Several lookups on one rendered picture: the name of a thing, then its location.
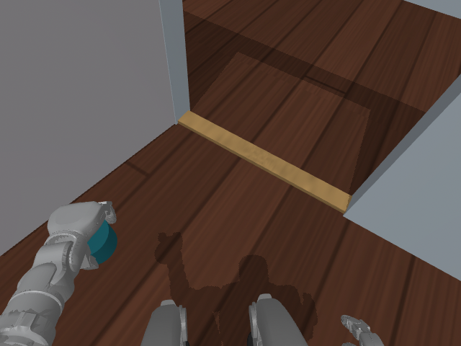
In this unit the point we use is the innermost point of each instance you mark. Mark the left robot arm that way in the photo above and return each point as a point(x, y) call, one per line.
point(34, 309)

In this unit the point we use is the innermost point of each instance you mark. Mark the left robot hand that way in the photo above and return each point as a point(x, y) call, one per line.
point(84, 219)

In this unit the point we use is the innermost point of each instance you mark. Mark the right robot hand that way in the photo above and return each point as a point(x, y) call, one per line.
point(361, 331)

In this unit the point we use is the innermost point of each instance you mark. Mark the tin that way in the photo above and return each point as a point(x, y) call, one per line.
point(103, 243)

